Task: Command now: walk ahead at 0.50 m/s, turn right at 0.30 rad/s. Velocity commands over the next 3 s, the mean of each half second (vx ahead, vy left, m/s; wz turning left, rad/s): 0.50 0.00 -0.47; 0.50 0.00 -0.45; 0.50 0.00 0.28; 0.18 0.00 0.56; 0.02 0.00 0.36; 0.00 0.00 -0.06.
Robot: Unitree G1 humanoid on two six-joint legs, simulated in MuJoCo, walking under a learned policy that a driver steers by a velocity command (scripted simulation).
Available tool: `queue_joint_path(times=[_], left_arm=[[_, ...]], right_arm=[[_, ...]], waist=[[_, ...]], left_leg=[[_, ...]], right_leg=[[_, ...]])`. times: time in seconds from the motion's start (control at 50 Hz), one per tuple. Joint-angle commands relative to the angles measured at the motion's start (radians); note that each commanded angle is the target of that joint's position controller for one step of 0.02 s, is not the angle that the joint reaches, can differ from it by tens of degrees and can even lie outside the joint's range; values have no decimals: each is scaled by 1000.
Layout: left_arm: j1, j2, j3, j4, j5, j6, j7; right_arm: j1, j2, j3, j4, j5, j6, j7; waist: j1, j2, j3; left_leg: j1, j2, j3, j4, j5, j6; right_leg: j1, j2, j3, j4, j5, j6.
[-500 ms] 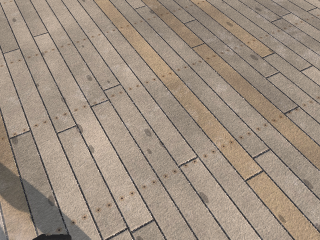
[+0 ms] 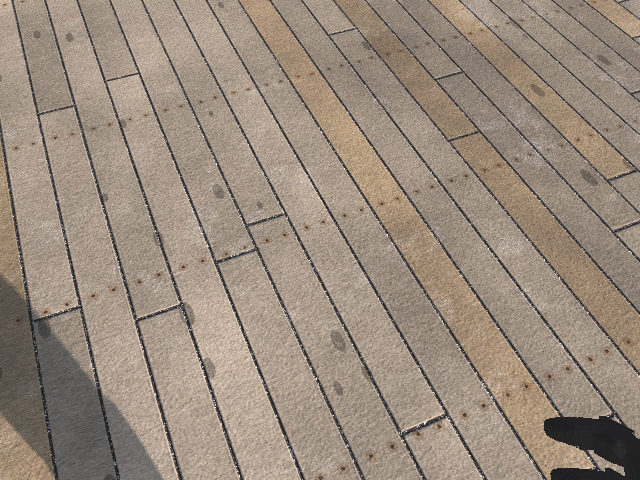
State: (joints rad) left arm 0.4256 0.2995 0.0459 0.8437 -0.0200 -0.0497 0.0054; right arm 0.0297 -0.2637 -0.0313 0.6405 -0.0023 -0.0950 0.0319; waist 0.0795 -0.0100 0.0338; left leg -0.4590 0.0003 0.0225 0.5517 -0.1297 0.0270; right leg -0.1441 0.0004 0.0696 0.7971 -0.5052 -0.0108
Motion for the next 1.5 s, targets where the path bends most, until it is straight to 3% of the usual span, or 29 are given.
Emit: queue_joint_path(times=[0.02,0.06,0.14,0.28,0.38,0.44,0.48,0.5,0.52,0.54,0.56,0.6,0.68,0.8,0.9,0.96,0.98,1.0,1.02,1.04,1.08,1.16,1.26,1.36,1.42,1.44,1.46,1.48,1.5], left_arm=[[-45,145,31,-113,-30,-32,1],[-97,120,34,-121,-8,-23,4],[-83,57,31,-123,-10,17,0],[-275,21,14,-197,-2,8,-32],[-397,31,14,-274,-3,11,-61],[-312,84,43,-281,0,21,-66],[-15,185,102,-208,-4,32,-43],[14,307,127,-200,-11,35,-25],[15,282,109,-244,-3,15,-33],[-9,206,85,-236,5,-1,-42],[-53,180,77,-233,5,-10,-42],[-172,121,57,-256,11,-13,-35],[-177,139,60,-255,13,-21,-15],[-96,151,62,-205,4,-11,9],[-41,143,60,-155,3,-6,8],[-66,132,56,-149,6,5,8],[-69,94,40,-159,14,6,6],[30,43,21,-174,12,-3,8],[66,48,15,-174,2,-14,10],[-19,128,32,-182,-9,-22,6],[-185,125,31,-219,10,-37,2],[-177,67,26,-226,33,-45,-3],[-342,23,5,-260,27,-52,-8],[-451,55,16,-286,9,-69,-23],[-366,93,37,-265,7,-79,-20],[-274,122,52,-246,15,-81,-12],[-117,181,69,-230,29,-80,-1],[-63,253,87,-204,41,-60,-4],[-90,165,69,-211,31,-54,-9]], right_arm=[[324,-152,-57,34,7,8,-14],[215,-105,-44,38,-3,0,-10],[164,-102,-53,72,-10,-28,-14],[207,-165,-71,126,-5,-14,-35],[275,-205,-85,165,20,21,-39],[255,-247,-97,159,31,44,-48],[243,-226,-86,147,29,49,-55],[318,-95,-45,95,-15,33,-47],[291,-101,-31,75,-5,-7,-33],[171,-179,-53,47,38,-29,-21],[140,-169,-47,33,43,-42,-20],[163,-172,-55,58,4,-37,-32],[167,-133,-50,59,-15,1,-34],[-36,-85,-24,16,-1,-7,-18],[-75,-131,-36,-5,7,-27,4],[67,-166,-58,30,2,-36,-1],[197,-203,-72,52,-9,-41,-7],[335,-291,-94,74,-21,-38,-8],[399,-265,-93,118,9,-27,6],[350,-195,-69,108,30,-23,9],[252,-147,-51,84,10,-4,5],[238,-135,-44,80,10,1,-10],[291,-190,-64,105,26,17,-37],[371,-190,-67,126,35,40,-48],[348,-183,-69,117,33,50,-51],[339,-153,-60,107,27,49,-49],[328,-92,-38,81,9,44,-45],[446,-33,-20,46,32,34,-48],[442,-134,-41,65,41,38,-53]], waist=[[-183,161,-193],[-123,103,-80],[-67,99,-25],[-124,44,38],[-154,43,69],[-78,93,-22],[82,43,-178],[6,-219,-244],[12,-187,-416],[48,-90,-309],[14,-60,-191],[-71,-14,-96],[-100,-28,-75],[-15,-77,-29],[-4,-95,-3],[-84,-112,-47],[-143,-71,-166],[-142,135,-330],[-143,328,-354],[-154,205,-215],[-141,70,-38],[-85,114,-48],[-130,95,-23],[-155,102,-19],[-87,123,-43],[-39,112,-101],[30,4,-237],[-25,-307,-341],[-22,-230,-272]], left_leg=[[669,365,-515,-248,-244,186],[458,292,-337,-312,-73,166],[316,261,-139,-406,110,172],[370,241,77,-433,211,150],[536,290,135,-365,316,122],[578,285,182,-144,763,88],[367,220,215,287,684,26],[-78,69,200,663,-115,-40],[-254,-50,-58,840,-488,-47],[-353,10,-123,852,-403,-26],[-354,50,-111,775,-312,-8],[-226,115,-112,618,-201,-18],[-142,104,-84,475,-99,-80],[-67,41,-68,62,236,-103],[-63,36,-87,-45,165,-45],[116,4,-37,-108,78,20],[331,82,-105,-80,101,72],[690,277,-440,-82,28,212],[800,374,-794,-244,-228,302],[715,355,-766,-282,-377,266],[477,267,-543,-310,-233,225],[346,178,-392,-353,52,225],[251,132,-291,-360,115,198],[283,152,-366,-289,40,169],[284,142,-408,-187,49,130],[240,93,-378,-75,76,101],[119,31,-297,201,-53,64],[-189,-91,-164,495,-447,6],[-294,-21,-186,642,-471,-16]], right_leg=[[-625,-45,62,460,29,-12],[-560,-107,43,393,164,0],[-495,-141,42,343,266,22],[-520,-125,-26,-13,550,17],[-551,-99,-91,-147,465,-34],[-371,-4,-173,-157,317,-95],[85,50,-133,-247,376,-167],[432,-206,343,-286,305,-314],[553,-344,787,-462,156,-434],[493,-321,666,-509,171,-366],[351,-280,526,-510,238,-328],[106,-199,345,-528,439,-277],[-57,-147,236,-573,607,-285],[-96,-98,169,-568,436,-210],[42,-180,260,-484,430,-196],[78,-153,254,-342,656,-158],[17,-97,203,-143,665,-126],[-268,33,93,201,417,-50],[-509,99,72,420,-60,-7],[-619,31,100,492,-24,-13],[-622,-40,34,421,113,-17],[-493,-74,5,199,198,17],[-391,-30,-18,-141,445,64],[-293,9,9,-298,514,59],[-132,2,2,-374,457,13],[23,-32,16,-387,439,-19],[262,-204,173,-369,382,-85],[503,-421,568,-434,300,-238],[445,-433,631,-461,292,-245]])
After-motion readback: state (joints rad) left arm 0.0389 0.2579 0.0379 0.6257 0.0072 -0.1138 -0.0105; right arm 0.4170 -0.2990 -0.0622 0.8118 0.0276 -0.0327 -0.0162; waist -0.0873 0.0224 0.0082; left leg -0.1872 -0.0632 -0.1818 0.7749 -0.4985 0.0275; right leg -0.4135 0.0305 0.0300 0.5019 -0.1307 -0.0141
